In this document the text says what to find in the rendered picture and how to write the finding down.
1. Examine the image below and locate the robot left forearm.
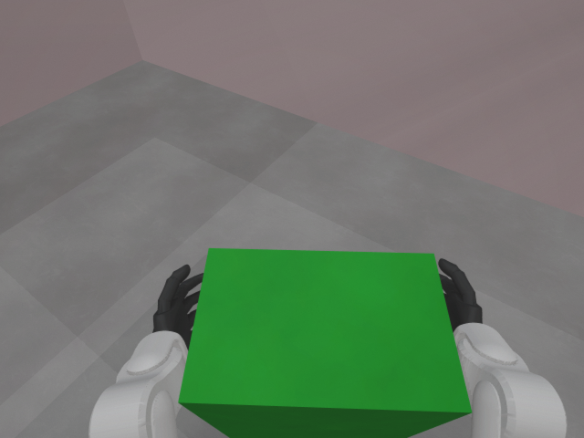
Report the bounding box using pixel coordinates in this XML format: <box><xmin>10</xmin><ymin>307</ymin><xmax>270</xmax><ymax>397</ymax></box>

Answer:
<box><xmin>89</xmin><ymin>331</ymin><xmax>188</xmax><ymax>438</ymax></box>

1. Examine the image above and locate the robot right forearm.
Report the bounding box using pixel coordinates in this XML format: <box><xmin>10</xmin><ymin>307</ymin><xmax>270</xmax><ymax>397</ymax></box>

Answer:
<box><xmin>454</xmin><ymin>323</ymin><xmax>567</xmax><ymax>438</ymax></box>

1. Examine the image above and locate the left robot hand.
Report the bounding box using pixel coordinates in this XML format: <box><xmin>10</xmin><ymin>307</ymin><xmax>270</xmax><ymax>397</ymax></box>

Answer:
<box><xmin>152</xmin><ymin>265</ymin><xmax>203</xmax><ymax>350</ymax></box>

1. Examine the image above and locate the carton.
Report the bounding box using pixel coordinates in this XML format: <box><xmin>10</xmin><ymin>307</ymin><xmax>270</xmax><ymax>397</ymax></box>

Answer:
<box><xmin>178</xmin><ymin>248</ymin><xmax>472</xmax><ymax>438</ymax></box>

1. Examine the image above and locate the right robot hand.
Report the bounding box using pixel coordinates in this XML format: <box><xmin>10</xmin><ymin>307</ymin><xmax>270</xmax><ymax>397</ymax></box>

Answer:
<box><xmin>438</xmin><ymin>258</ymin><xmax>483</xmax><ymax>333</ymax></box>

